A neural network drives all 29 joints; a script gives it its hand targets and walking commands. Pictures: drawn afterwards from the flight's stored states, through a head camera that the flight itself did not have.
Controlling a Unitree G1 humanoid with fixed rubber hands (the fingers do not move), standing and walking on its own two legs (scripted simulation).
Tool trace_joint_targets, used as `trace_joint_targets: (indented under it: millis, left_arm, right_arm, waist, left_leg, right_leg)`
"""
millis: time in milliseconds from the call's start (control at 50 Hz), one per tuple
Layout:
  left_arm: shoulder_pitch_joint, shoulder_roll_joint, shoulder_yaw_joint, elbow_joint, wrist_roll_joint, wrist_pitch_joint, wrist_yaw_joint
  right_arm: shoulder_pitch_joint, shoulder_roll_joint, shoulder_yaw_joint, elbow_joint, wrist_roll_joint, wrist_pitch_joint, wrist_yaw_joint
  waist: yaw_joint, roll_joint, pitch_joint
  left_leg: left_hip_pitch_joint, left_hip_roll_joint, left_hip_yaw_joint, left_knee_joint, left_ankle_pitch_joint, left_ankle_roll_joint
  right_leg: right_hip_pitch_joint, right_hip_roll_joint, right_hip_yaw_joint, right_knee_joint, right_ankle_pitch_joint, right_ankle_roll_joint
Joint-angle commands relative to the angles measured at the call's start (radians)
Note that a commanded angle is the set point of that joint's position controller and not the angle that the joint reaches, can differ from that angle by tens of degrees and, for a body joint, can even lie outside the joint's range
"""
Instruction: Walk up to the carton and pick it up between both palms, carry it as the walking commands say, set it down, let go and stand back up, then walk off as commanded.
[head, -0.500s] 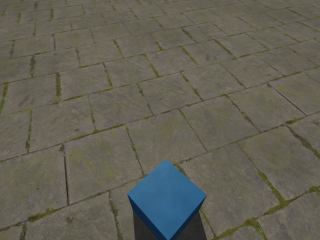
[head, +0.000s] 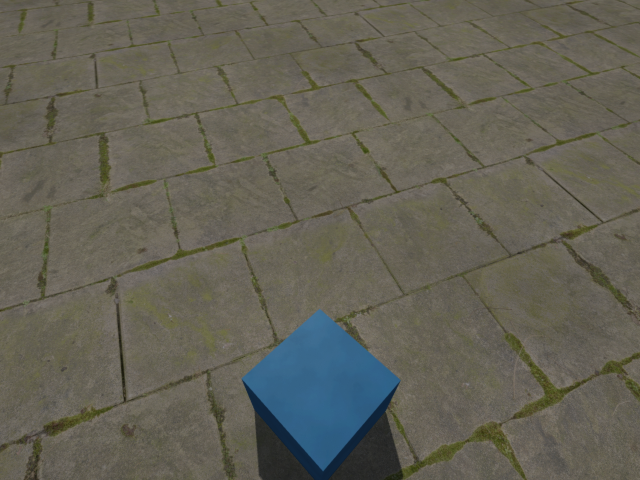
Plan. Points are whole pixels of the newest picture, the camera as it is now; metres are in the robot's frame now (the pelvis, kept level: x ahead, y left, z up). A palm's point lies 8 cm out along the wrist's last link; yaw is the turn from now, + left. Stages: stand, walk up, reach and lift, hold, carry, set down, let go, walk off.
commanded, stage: walk up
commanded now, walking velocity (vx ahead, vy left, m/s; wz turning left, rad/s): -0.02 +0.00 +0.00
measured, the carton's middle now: (320, 396) +0.41 -0.01 -0.64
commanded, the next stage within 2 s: none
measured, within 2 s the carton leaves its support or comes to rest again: neither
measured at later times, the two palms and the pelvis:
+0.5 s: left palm out of the picture -0.05 +0.26 -0.20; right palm out of the picture +0.00 -0.21 -0.15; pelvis -0.03 +0.01 -0.03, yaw +12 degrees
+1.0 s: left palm out of the picture +0.00 +0.09 -0.14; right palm out of the picture +0.10 -0.42 -0.18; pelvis -0.02 -0.17 -0.03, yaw +28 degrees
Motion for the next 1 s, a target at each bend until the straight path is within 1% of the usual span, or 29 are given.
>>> trace_joint_targets:
  millis: [0, 80, 100, 140, 180, 240, 280, 300, 320, 340, 360, 380, 400, 440, 480, 520, 580, 600, 640, 700, 760, 800, 820, 840, 860, 880, 920, 940, 980]
  left_arm:
    - [0.13, 0.07, 0.006, 0.002, 0.002, -0.009, -0.002]
    - [0.112, 0.202, 0.074, -0.029, -0.003, 0.017, 0.034]
    - [0.17, 0.187, 0.069, -0.019, -0.009, 0.021, 0.041]
    - [0.216, 0.177, 0.056, -0.027, 0.009, 0.026, 0.051]
    - [0.155, 0.181, 0.045, -0.08, 0.016, 0.03, 0.057]
    - [-0.002, 0.214, 0.055, -0.115, 0.021, 0.029, 0.048]
    - [-0.024, 0.206, 0.066, -0.12, 0.017, 0.034, 0.035]
    - [-0.041, 0.213, 0.071, -0.115, 0.007, 0.035, 0.027]
    - [-0.06, 0.206, 0.079, -0.123, 0.001, 0.043, 0.023]
    - [-0.079, 0.139, 0.08, -0.182, 0.048, 0.054, 0.026]
    - [-0.103, 0.155, 0.077, -0.212, 0.065, 0.059, 0.015]
    - [-0.112, 0.236, 0.099, -0.238, 0.108, 0.067, -0.021]
    - [-0.129, 0.193, 0.094, -0.231, 0.091, 0.076, -0.038]
    - [-0.146, 0.171, 0.087, -0.274, 0.062, 0.077, -0.072]
    - [-0.221, 0.204, 0.082, -0.309, 0.055, 0.089, -0.09]
    - [-0.224, 0.206, 0.075, -0.335, 0.052, 0.102, -0.1]
    - [-0.263, 0.219, 0.071, -0.379, 0.039, 0.112, -0.106]
    - [-0.295, 0.229, 0.073, -0.389, 0.045, 0.115, -0.111]
    - [-0.307, 0.218, 0.063, -0.405, 0.033, 0.115, -0.11]
    - [-0.347, 0.218, 0.052, -0.448, 0.021, 0.115, -0.115]
    - [-0.319, 0.234, 0.054, -0.45, 0.021, 0.108, -0.11]
    - [-0.169, 0.234, 0.061, -0.397, 0.018, 0.094, -0.095]
    - [-0.042, 0.245, 0.063, -0.346, 0.023, 0.09, -0.084]
    - [0.001, 0.296, 0.069, -0.318, 0.041, 0.082, -0.078]
    - [-0.022, 0.384, 0.081, -0.35, 0.051, 0.081, -0.098]
    - [-0.082, 0.41, 0.094, -0.392, 0.065, 0.08, -0.089]
    - [-0.216, 0.269, 0.064, -0.448, 0.056, 0.081, -0.085]
    - [-0.292, 0.269, 0.059, -0.457, 0.055, 0.079, -0.083]
    - [-0.263, 0.253, 0.058, -0.444, 0.043, 0.061, -0.061]
  right_arm:
    - [0.12, -0.06, -0.009, 0.009, -0.001, 0.002, -0.005]
    - [0.017, -0.107, -0.079, -0.037, 0.045, 0.027, -0.01]
    - [-0.014, -0.105, -0.08, -0.051, 0.045, 0.031, -0.01]
    - [-0.062, -0.054, -0.08, -0.062, 0.03, 0.049, -0.002]
    - [-0.071, -0.024, -0.077, -0.053, 0.01, 0.052, 0.003]
    - [-0.023, -0.018, -0.061, -0.041, -0.001, 0.038, 0.014]
    - [0.028, -0.048, -0.066, -0.028, -0.004, 0.024, 0.012]
    - [0.085, -0.075, -0.077, -0.034, -0.011, 0.014, 0.012]
    - [0.173, -0.168, -0.093, -0.033, -0.025, 0.0, 0.008]
    - [0.292, -0.336, -0.125, -0.014, -0.039, -0.009, 0.008]
    - [0.357, -0.348, -0.121, 0.031, -0.017, 0.015, -0.01]
    - [0.387, -0.302, -0.112, 0.085, 0.002, 0.036, -0.052]
    - [0.317, -0.273, -0.103, 0.037, -0.001, 0.035, -0.049]
    - [0.146, -0.269, -0.116, -0.074, -0.011, 0.031, -0.038]
    - [0.125, -0.235, -0.115, -0.091, -0.012, 0.021, -0.02]
    - [0.14, -0.251, -0.116, -0.095, -0.019, 0.009, -0.011]
    - [0.159, -0.291, -0.125, -0.108, -0.018, 0.003, 0.0]
    - [0.156, -0.294, -0.126, -0.114, -0.024, 0.004, 0.002]
    - [0.148, -0.315, -0.137, -0.144, -0.033, 0.008, 0.004]
    - [0.138, -0.341, -0.17, -0.173, -0.053, 0.018, -0.005]
    - [0.136, -0.383, -0.193, -0.206, -0.072, 0.023, -0.015]
    - [0.05, -0.378, -0.189, -0.252, -0.061, 0.025, -0.004]
    - [-0.016, -0.354, -0.179, -0.275, -0.045, 0.022, -0.007]
    - [0.03, -0.249, -0.153, -0.283, -0.045, 0.023, 0.003]
    - [0.049, -0.17, -0.123, -0.288, -0.038, 0.04, -0.019]
    - [0.015, -0.203, -0.119, -0.28, -0.018, 0.062, -0.034]
    - [-0.009, -0.249, -0.13, -0.252, -0.042, 0.066, -0.003]
    - [0.051, -0.252, -0.131, -0.216, -0.052, 0.068, 0.008]
    - [0.029, -0.245, -0.123, -0.215, -0.045, 0.061, 0.024]
  waist:
    - [0.007, 0.025, 0.055]
    - [0.026, -0.005, 0.04]
    - [0.047, -0.037, 0.031]
    - [0.056, -0.15, 0.031]
    - [0.029, -0.073, 0.033]
    - [-0.041, -0.114, 0.072]
    - [-0.063, -0.118, 0.048]
    - [-0.106, -0.05, 0.024]
    - [-0.155, 0.127, 0.022]
    - [-0.153, 0.35, 0.023]
    - [-0.145, 0.358, -0.05]
    - [-0.101, 0.133, -0.026]
    - [-0.08, 0.123, 0.012]
    - [-0.068, 0.342, 0.05]
    - [-0.063, 0.285, 0.046]
    - [-0.052, 0.277, -0.005]
    - [-0.063, 0.293, -0.046]
    - [-0.062, 0.245, -0.053]
    - [-0.061, 0.299, -0.085]
    - [-0.062, 0.338, -0.122]
    - [-0.062, 0.391, -0.161]
    - [-0.008, 0.411, -0.191]
    - [0.059, 0.327, -0.195]
    - [0.06, -0.006, -0.211]
    - [0.068, -0.334, -0.23]
    - [0.088, -0.477, -0.213]
    - [0.042, -0.272, -0.113]
    - [-0.006, -0.256, -0.107]
    - [0.002, -0.209, -0.067]
  left_leg:
    - [-0.003, 0.027, -0.028, -0.052, 0.347, 0.036]
    - [-0.239, 0.013, -0.069, 0.142, 0.386, 0.035]
    - [-0.289, -0.007, -0.052, 0.219, 0.259, 0.031]
    - [-0.45, -0.073, -0.082, 0.569, -0.276, 0.029]
    - [-0.439, -0.05, -0.177, 0.728, -0.317, 0.039]
    - [-0.446, 0.01, -0.182, 0.548, -0.244, 0.056]
    - [-0.301, -0.023, -0.119, 0.374, -0.176, 0.079]
    - [-0.184, -0.042, -0.093, 0.235, -0.118, 0.089]
    - [-0.07, 0.081, -0.28, -0.001, 0.355, 0.142]
    - [0.03, 0.389, -0.821, -0.114, 0.852, 0.233]
    - [0.002, 0.457, -0.96, -0.119, 1.071, 0.322]
    - [0.03, 0.482, -0.983, -0.051, 1.057, 0.256]
    - [0.005, 0.429, -0.839, -0.017, 0.944, 0.238]
    - [-0.086, 0.27, -0.648, -0.015, 0.53, 0.232]
    - [-0.154, 0.204, -0.541, 0.001, 0.46, 0.218]
    - [-0.113, 0.208, -0.489, 0.021, 0.559, 0.216]
    - [-0.11, 0.203, -0.48, 0.046, 0.669, 0.201]
    - [-0.144, 0.193, -0.482, 0.047, 0.633, 0.207]
    - [-0.146, 0.171, -0.493, 0.045, 0.523, 0.199]
    - [-0.141, 0.166, -0.538, -0.007, 0.35, 0.18]
    - [-0.146, 0.192, -0.602, -0.069, 0.391, 0.173]
    - [-0.25, 0.153, -0.564, -0.033, 0.406, 0.135]
    - [-0.357, 0.095, -0.499, 0.081, 0.341, 0.105]
    - [-0.579, -0.078, -0.341, 0.325, -0.178, 0.061]
    - [-0.737, -0.215, -0.235, 0.593, -0.493, 0.024]
    - [-0.669, -0.177, -0.224, 0.815, -0.436, 0.042]
    - [-0.639, -0.15, -0.215, 0.981, -0.27, 0.061]
    - [-0.635, -0.152, -0.176, 1.009, -0.202, 0.058]
    - [-0.569, -0.138, -0.154, 0.954, -0.175, 0.059]
  right_leg:
    - [-0.046, -0.163, 0.114, -0.078, 0.69, 0.002]
    - [-0.013, -0.19, 0.036, 0.074, 0.665, -0.008]
    - [-0.003, -0.22, 0.07, 0.066, 0.724, -0.018]
    - [-0.032, -0.372, 0.186, 0.03, 0.865, -0.124]
    - [-0.171, -0.439, 0.208, -0.009, 0.727, -0.193]
    - [-0.19, -0.417, 0.103, 0.021, 0.663, -0.127]
    - [-0.211, -0.368, 0.026, 0.15, 0.735, -0.083]
    - [-0.258, -0.33, -0.015, 0.288, 0.727, -0.064]
    - [-0.391, -0.195, -0.085, 0.577, 0.483, -0.001]
    - [-0.688, 0.039, 0.0, 0.81, -0.281, 0.063]
    - [-0.64, -0.015, 0.172, 0.992, -0.257, 0.058]
    - [-0.697, -0.024, 0.246, 1.085, -0.19, 0.091]
    - [-0.77, -0.036, 0.255, 1.128, -0.121, 0.087]
    - [-0.8, -0.044, 0.246, 1.147, -0.012, 0.079]
    - [-0.754, -0.04, 0.219, 1.15, 0.005, 0.085]
    - [-0.764, -0.036, 0.204, 1.128, 0.026, 0.106]
    - [-0.748, -0.027, 0.189, 1.116, 0.019, 0.122]
    - [-0.726, -0.029, 0.183, 1.096, 0.038, 0.122]
    - [-0.695, -0.021, 0.167, 1.025, 0.024, 0.129]
    - [-0.599, -0.036, 0.185, 0.734, -0.044, 0.127]
    - [-0.408, -0.034, 0.201, 0.436, -0.142, 0.112]
    - [-0.176, -0.017, 0.194, 0.222, -0.099, 0.085]
    - [-0.024, -0.053, 0.211, 0.041, 0.019, 0.049]
    - [0.138, -0.167, 0.272, 0.031, 0.155, 0.024]
    - [0.067, -0.357, 0.4, 0.024, 0.303, -0.065]
    - [-0.142, -0.399, 0.468, -0.11, 0.217, -0.164]
    - [-0.242, -0.278, 0.346, -0.13, -0.066, -0.123]
    - [-0.243, -0.247, 0.287, -0.128, -0.088, -0.103]
    - [-0.26, -0.241, 0.261, -0.11, 0.053, -0.141]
